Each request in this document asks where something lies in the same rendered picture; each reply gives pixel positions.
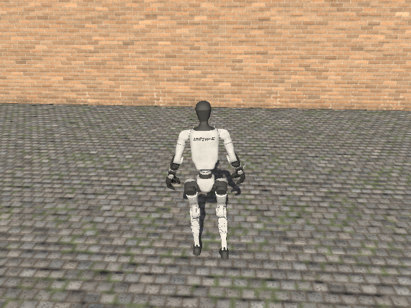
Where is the left robot hand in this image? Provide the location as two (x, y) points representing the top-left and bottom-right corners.
(166, 175), (180, 190)

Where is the right robot upper arm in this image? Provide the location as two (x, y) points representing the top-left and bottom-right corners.
(217, 128), (237, 163)

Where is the right robot hand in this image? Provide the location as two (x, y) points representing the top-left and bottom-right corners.
(231, 172), (245, 184)

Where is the robot left forearm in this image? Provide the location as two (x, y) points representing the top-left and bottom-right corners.
(167, 155), (180, 179)

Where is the robot left foot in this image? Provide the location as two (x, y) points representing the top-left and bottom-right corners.
(193, 240), (202, 256)

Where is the robot left shin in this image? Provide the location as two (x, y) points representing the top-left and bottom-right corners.
(189, 207), (200, 247)

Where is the robot right forearm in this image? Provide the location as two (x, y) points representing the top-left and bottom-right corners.
(231, 153), (244, 175)

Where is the left robot upper arm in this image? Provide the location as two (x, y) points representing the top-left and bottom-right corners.
(173, 129), (191, 164)

